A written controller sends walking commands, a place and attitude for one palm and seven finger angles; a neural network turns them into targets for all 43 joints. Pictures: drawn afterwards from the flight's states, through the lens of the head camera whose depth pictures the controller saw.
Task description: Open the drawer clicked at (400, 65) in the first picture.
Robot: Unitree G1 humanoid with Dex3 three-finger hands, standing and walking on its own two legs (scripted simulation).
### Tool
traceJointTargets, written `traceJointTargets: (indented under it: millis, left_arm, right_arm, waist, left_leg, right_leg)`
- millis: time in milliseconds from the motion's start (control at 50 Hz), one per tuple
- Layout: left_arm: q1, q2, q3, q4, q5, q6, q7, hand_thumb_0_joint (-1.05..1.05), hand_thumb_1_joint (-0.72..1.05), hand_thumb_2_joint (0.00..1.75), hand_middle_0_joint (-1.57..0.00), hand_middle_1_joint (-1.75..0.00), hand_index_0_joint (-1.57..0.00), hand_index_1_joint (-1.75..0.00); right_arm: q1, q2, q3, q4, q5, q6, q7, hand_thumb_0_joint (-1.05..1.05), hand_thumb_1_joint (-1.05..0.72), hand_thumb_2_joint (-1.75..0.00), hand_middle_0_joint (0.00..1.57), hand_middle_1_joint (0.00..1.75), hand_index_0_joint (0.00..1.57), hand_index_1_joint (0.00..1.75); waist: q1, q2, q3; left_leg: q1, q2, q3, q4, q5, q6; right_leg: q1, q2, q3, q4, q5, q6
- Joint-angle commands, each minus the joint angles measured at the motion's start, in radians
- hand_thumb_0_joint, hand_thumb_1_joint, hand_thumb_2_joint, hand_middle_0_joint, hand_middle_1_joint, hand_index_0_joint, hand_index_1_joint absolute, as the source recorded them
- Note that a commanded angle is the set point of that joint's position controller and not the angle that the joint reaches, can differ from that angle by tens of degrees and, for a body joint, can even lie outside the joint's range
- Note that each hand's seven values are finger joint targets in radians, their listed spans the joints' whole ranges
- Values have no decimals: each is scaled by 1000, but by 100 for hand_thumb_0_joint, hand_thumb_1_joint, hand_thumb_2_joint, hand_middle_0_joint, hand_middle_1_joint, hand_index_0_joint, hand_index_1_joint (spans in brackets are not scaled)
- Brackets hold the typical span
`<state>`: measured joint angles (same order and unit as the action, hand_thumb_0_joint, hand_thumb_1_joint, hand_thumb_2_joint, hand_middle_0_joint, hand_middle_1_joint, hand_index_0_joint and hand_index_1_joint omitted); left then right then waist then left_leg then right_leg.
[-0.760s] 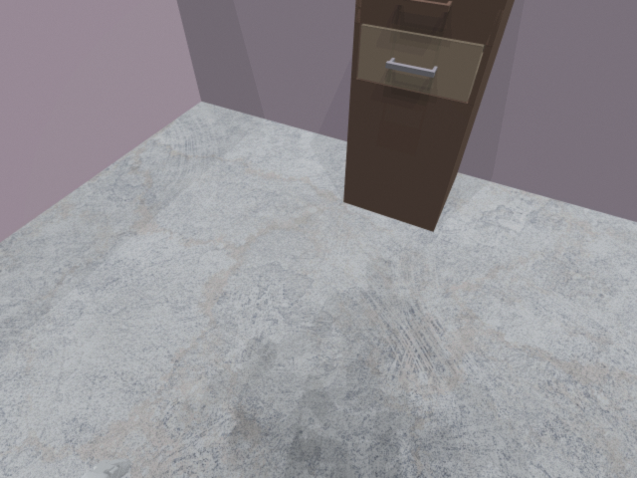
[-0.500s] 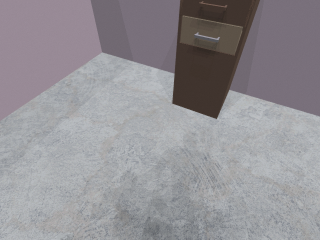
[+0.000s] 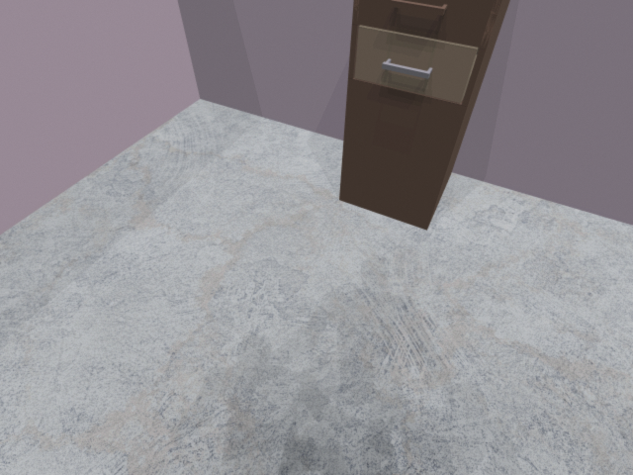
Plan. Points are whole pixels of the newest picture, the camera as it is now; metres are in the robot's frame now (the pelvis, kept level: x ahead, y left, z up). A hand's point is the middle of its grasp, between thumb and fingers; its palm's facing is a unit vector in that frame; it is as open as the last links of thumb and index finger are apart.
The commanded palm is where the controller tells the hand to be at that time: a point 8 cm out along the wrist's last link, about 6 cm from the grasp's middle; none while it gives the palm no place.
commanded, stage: stand and wait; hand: left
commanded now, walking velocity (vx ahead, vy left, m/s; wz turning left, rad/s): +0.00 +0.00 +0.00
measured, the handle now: (407, 68) +1.33 -0.22 -0.08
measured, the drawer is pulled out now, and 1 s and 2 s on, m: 0.00 0.00 0.00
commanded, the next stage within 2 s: look at it before walking up in 0.06 s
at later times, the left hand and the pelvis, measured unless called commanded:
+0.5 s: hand out of the picture +0.07 +0.25 -0.15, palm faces -0.03 -0.94 -0.33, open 7.4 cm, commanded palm none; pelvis +0.00 +0.00 +0.00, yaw +0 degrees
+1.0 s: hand out of the picture +0.04 +0.22 -0.17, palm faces -0.03 -0.97 -0.25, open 7.4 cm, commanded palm none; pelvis +0.02 +0.00 -0.01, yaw -2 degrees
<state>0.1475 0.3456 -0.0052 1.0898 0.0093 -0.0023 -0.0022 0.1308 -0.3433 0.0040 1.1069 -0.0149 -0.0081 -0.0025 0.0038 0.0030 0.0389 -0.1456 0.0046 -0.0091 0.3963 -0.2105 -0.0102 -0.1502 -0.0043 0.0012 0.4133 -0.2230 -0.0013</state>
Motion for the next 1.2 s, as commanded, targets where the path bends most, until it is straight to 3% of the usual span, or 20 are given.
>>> traceJointTargets:
  millis: [0,280,480,760,800,840,880,960,1020,1040,1060,1080,1100,1120,1140,1160,1180]
  left_arm:
    - [-52,206,37,-65,0,-23,13,0,90,90,-20,-30,-20,-30]
    - [-61,205,37,-71,2,-23,12,0,90,90,-20,-30,-20,-30]
    - [-47,204,36,-67,2,-24,12,0,90,90,-20,-30,-20,-30]
    - [-48,207,36,-60,2,-24,13,0,90,90,-20,-30,-20,-30]
    - [31,76,8,-26,2,-4,17,0,90,90,-20,-30,-20,-30]
    - [68,81,15,-23,10,8,9,0,90,90,-20,-30,-20,-30]
    - [98,82,26,-35,14,12,-1,0,90,90,-20,-30,-20,-30]
    - [173,63,42,-44,13,-4,-8,0,90,90,-20,-30,-20,-30]
    - [238,71,59,-34,12,-18,-1,0,90,90,-20,-30,-20,-30]
    - [253,69,65,-32,11,-24,3,0,90,90,-20,-30,-20,-30]
    - [250,66,70,-32,12,-29,6,0,90,90,-20,-30,-20,-30]
    - [243,53,71,-33,11,-32,7,0,90,90,-20,-30,-20,-30]
    - [216,26,70,-37,9,-32,6,0,90,90,-20,-30,-20,-30]
    - [163,-29,61,-60,6,-33,-1,0,90,90,-20,-30,-20,-30]
    - [68,-78,48,-102,8,-46,4,0,90,90,-20,-30,-20,-30]
    - [18,-57,56,-119,12,-47,9,0,90,90,-20,-30,-20,-30]
    - [15,-81,57,-113,12,-47,0,0,90,90,-20,-30,-20,-30]
  right_arm:
    - [-66,-206,-39,-62,6,-27,-11,0,-90,-90,20,30,20,30]
    - [-61,-205,-40,-60,6,-27,-8,0,-90,-90,20,30,20,30]
    - [-62,-205,-39,-57,8,-29,-9,0,-90,-90,20,30,20,30]
    - [-60,-206,-37,-53,9,-27,-9,0,-90,-90,20,30,20,30]
    - [6,-74,-5,-22,-1,-9,-4,0,-90,-90,20,30,20,30]
    - [40,-73,-12,-20,-8,3,0,0,-90,-90,20,30,20,30]
    - [55,-76,-19,-31,-12,4,2,0,-90,-90,20,30,20,30]
    - [99,-46,-27,-51,-9,-17,0,0,-90,-90,20,30,20,30]
    - [109,-8,-31,-65,-4,-30,0,0,-90,-90,20,30,20,30]
    - [113,7,-34,-71,-2,-37,-1,0,-90,-90,20,30,20,30]
    - [134,26,-34,-70,0,-45,-3,0,-90,-90,20,30,20,30]
    - [169,38,-33,-58,3,-53,-4,0,-90,-90,20,30,20,30]
    - [249,39,-34,-27,4,-61,-9,0,-90,-90,20,30,20,30]
    - [397,-20,-54,30,-6,-71,-14,0,-90,-90,20,30,20,30]
    - [543,-51,-63,82,-15,-75,-28,0,-90,-90,20,30,20,30]
    - [557,2,-44,93,-12,-70,-38,0,-90,-90,20,30,20,30]
    - [522,19,-40,77,-14,-73,-42,0,-90,-90,20,30,20,30]
  waist:
    - [0,-11,-64]
    - [-3,-10,-49]
    - [-2,-5,-75]
    - [-1,-10,-59]
    - [-2,-10,-78]
    - [2,-35,0]
    - [6,-36,78]
    - [12,-55,81]
    - [18,-149,69]
    - [13,-147,79]
    - [1,-147,89]
    - [-17,-111,74]
    - [-56,-41,58]
    - [-112,196,41]
    - [-153,347,86]
    - [-137,179,144]
    - [-115,89,146]
  left_leg:
    - [7,109,-94,-73,118,40]
    - [1,107,-100,-90,89,38]
    - [26,112,-94,-84,129,38]
    - [22,114,-96,-96,121,37]
    - [31,103,-67,-76,-1,16]
    - [-45,86,-57,-67,-249,20]
    - [-119,83,-61,-58,-363,30]
    - [-170,75,-32,58,-297,46]
    - [-235,45,53,218,-257,28]
    - [-235,43,82,244,-235,21]
    - [-216,48,91,226,-216,20]
    - [-140,52,90,161,-188,23]
    - [8,73,60,58,-133,39]
    - [214,203,-167,-35,13,111]
    - [334,381,-372,-133,299,168]
    - [318,426,-373,-108,456,216]
    - [308,412,-304,-95,479,230]
  right_leg:
    - [-6,-115,109,-85,96,-32]
    - [-21,-112,114,-103,52,-30]
    - [-5,-114,112,-98,109,-29]
    - [1,-114,111,-111,105,-28]
    - [-9,-105,110,-106,-53,-12]
    - [-74,-91,141,-118,-289,-25]
    - [-128,-82,167,-111,-390,-43]
    - [-95,-93,221,-72,-348,-91]
    - [-41,-170,324,-114,-333,-145]
    - [-48,-205,365,-123,-283,-167]
    - [-57,-214,362,-108,-205,-177]
    - [-79,-192,317,-50,-105,-169]
    - [-164,-124,218,71,-23,-135]
    - [-359,10,61,384,17,-75]
    - [-588,54,-55,625,-293,-37]
    - [-655,-8,11,720,-302,-45]
    - [-669,-47,15,761,-275,-47]
